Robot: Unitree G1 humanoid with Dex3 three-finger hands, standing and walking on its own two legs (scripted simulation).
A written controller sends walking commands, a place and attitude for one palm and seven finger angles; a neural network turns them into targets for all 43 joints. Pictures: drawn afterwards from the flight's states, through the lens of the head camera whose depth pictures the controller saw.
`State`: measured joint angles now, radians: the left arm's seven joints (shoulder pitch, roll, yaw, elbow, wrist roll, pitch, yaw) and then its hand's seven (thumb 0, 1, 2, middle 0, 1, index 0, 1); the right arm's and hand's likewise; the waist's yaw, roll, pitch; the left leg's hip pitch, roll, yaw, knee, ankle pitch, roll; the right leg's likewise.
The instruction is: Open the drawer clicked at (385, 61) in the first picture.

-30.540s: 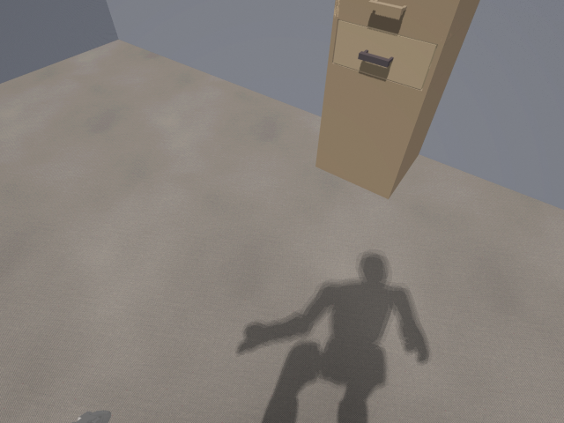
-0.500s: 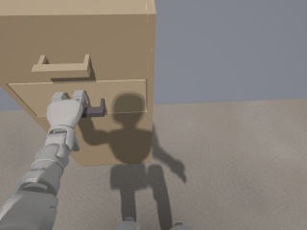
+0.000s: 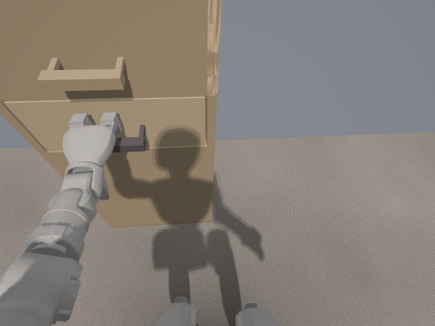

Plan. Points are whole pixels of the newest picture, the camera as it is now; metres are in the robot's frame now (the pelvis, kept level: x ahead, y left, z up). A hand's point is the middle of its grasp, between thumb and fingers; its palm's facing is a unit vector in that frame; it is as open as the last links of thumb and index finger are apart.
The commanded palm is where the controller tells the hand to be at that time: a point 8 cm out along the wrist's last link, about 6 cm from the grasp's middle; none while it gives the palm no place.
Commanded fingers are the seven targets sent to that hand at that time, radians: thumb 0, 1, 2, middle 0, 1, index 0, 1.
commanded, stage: lower the fingers behind the handle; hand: left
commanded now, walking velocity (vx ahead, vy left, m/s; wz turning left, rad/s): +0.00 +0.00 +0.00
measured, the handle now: (117, 137) +0.50 +0.23 -0.01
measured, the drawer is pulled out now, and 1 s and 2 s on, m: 0.00 0.00 0.00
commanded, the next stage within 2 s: lift the fingers back up to retry in 0.32 s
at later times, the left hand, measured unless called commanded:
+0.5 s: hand (100, 156) +0.44 +0.25 +0.00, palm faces -0.01 -0.01 -1.00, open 13.8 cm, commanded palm +0.42 +0.24 +0.04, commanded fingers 0.00 -0.50 0.30 -0.30 -1.20 -0.30 -1.20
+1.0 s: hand (94, 142) +0.45 +0.25 +0.04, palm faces -0.01 -0.06 -1.00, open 13.7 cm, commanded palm +0.42 +0.24 +0.11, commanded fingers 0.00 -0.50 0.30 -0.30 -1.20 -0.30 -1.20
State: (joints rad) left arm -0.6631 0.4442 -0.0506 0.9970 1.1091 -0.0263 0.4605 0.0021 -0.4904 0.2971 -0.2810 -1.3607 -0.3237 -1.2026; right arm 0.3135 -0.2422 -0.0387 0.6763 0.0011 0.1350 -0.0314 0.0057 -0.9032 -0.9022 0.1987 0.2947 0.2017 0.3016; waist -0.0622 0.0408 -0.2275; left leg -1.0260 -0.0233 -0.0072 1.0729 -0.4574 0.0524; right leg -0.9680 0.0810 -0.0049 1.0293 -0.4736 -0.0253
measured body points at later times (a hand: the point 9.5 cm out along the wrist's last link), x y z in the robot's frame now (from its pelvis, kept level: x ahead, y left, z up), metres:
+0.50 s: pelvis -0.01 +0.00 +0.00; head +0.09 +0.01 +0.43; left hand +0.44 +0.24 +0.05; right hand +0.04 -0.26 -0.13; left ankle +0.02 +0.09 -0.66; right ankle +0.00 -0.11 -0.66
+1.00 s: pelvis +0.03 +0.01 +0.03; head +0.11 +0.01 +0.48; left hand +0.44 +0.25 +0.09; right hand +0.08 -0.26 -0.10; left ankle +0.02 +0.09 -0.66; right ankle +0.00 -0.11 -0.66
